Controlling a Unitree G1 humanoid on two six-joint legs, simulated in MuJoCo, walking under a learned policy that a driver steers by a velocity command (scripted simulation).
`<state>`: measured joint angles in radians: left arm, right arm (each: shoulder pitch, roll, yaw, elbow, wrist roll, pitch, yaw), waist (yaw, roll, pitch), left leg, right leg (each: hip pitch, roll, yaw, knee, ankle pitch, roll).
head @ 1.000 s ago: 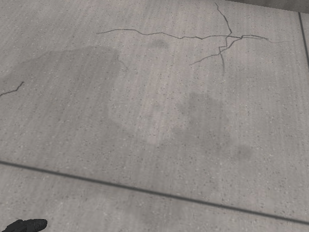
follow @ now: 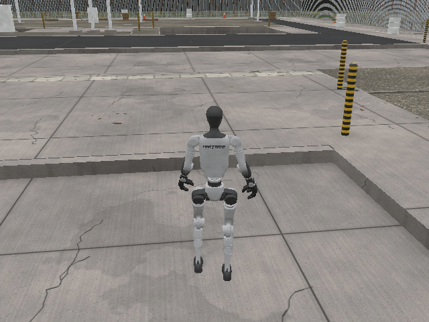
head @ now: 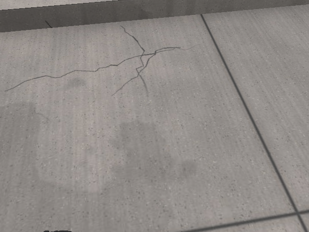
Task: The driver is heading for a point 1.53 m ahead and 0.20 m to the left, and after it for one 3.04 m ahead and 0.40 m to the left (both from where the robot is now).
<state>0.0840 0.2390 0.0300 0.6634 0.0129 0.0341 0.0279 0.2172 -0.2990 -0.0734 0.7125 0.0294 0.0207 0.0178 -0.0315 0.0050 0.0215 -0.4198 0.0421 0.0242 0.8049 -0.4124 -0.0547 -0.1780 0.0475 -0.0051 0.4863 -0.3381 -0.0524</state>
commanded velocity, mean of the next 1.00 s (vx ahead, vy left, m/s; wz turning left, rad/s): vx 0.40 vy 0.00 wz -0.01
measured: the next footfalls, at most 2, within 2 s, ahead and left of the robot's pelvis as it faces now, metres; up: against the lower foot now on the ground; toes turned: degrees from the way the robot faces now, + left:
left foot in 0.10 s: +0.04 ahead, +0.13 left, +0.00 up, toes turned +7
right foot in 0.74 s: +0.32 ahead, -0.09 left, +0.00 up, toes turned +8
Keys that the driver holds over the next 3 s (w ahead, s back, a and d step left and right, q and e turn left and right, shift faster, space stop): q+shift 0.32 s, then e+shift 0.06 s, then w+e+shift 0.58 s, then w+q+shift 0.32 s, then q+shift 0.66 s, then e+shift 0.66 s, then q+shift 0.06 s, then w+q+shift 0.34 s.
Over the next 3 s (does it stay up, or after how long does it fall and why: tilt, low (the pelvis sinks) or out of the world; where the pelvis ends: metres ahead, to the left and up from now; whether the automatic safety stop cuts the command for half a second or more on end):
stays up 1.11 -0.02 0.01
